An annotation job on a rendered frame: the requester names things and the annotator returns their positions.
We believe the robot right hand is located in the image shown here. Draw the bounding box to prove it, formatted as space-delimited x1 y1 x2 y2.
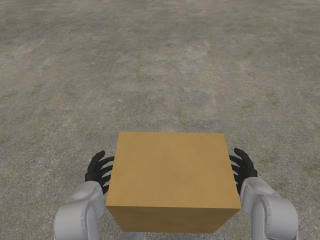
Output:
229 148 258 195

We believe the robot right forearm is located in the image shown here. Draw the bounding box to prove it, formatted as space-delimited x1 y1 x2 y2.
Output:
240 177 299 240

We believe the robot left forearm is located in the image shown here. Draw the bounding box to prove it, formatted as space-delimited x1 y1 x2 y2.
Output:
53 181 105 240

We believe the carton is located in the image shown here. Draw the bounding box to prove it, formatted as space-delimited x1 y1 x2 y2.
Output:
105 131 242 234

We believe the robot left hand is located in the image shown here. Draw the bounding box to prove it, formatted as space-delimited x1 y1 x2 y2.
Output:
85 150 115 194

